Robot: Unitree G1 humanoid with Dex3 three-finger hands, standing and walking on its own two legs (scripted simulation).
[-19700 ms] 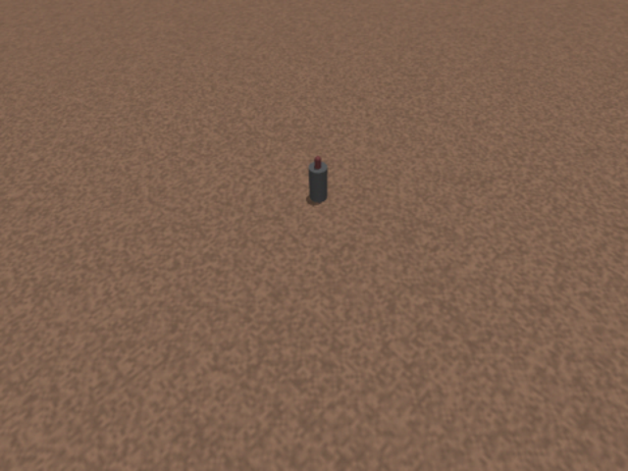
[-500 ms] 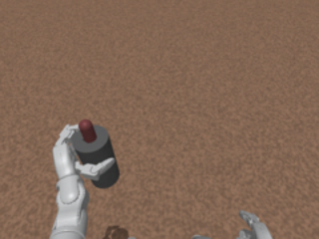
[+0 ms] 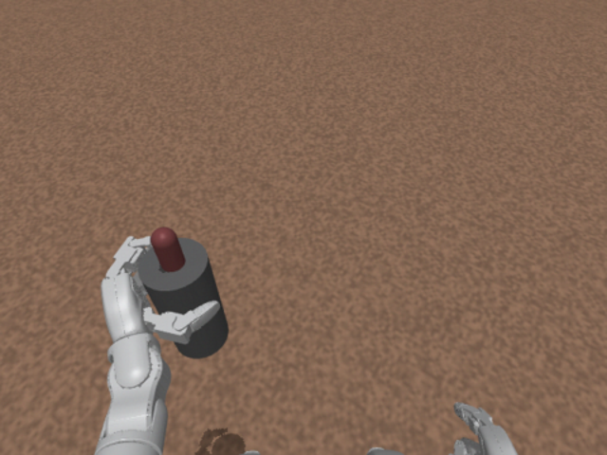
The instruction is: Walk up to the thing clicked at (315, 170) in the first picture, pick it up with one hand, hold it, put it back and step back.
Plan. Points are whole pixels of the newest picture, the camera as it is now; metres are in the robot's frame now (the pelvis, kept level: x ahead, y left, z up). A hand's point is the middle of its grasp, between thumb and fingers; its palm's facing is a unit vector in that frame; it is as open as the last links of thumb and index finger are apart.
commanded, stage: hold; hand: left
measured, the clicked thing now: (184, 291) +0.32 +0.17 +0.03
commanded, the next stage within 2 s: crouch in 0.34 s
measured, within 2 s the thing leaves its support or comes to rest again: neither
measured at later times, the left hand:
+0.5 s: hand (178, 285) +0.33 +0.18 +0.04, palm faces +0.33 -0.94 -0.03, open 11.6 cm
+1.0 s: hand (184, 327) +0.34 +0.21 -0.12, palm faces +0.40 -0.91 -0.04, open 11.6 cm
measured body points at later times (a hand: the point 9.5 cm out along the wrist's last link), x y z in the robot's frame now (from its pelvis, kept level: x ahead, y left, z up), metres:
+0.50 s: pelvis +0.00 +0.00 +0.00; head +0.04 +0.00 +0.45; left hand +0.30 +0.23 +0.05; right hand +0.13 -0.24 -0.11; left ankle +0.01 +0.13 -0.70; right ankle +0.01 -0.12 -0.70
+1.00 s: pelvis -0.03 -0.01 -0.11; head +0.09 +0.01 +0.32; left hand +0.31 +0.26 -0.12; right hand +0.09 -0.27 -0.23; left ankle +0.01 +0.13 -0.70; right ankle +0.01 -0.12 -0.70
